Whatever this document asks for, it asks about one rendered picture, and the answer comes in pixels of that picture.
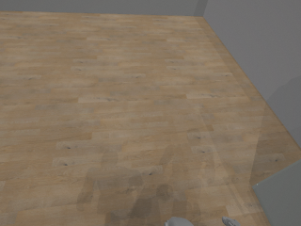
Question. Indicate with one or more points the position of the fridge door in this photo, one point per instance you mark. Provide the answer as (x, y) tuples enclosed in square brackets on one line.
[(281, 196)]

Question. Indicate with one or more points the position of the right robot hand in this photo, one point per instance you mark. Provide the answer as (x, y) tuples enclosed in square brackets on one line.
[(230, 222)]

